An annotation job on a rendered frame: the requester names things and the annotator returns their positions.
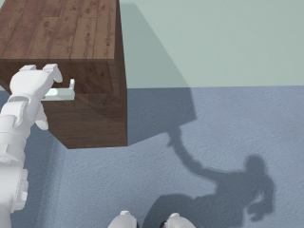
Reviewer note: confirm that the robot thigh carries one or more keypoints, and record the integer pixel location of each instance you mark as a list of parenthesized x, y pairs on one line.
[(123, 221), (178, 222)]

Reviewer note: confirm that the robot left upper arm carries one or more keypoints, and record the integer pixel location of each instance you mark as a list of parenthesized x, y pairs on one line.
[(13, 192)]

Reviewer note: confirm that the robot right thigh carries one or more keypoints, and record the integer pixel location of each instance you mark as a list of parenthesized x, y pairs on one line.
[(178, 222)]

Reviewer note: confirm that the left robot hand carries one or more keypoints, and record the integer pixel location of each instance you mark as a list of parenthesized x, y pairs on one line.
[(37, 83)]

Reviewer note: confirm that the drawer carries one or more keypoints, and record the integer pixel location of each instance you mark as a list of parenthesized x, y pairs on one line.
[(91, 77)]

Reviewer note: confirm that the robot left forearm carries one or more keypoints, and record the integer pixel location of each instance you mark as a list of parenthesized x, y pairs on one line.
[(17, 115)]

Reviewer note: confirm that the cabinet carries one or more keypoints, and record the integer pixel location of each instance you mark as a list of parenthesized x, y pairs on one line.
[(72, 31)]

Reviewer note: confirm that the handle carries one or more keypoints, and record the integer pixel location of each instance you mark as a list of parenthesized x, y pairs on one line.
[(61, 94)]

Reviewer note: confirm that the robot left thigh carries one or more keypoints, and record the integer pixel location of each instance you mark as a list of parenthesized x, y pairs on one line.
[(123, 221)]

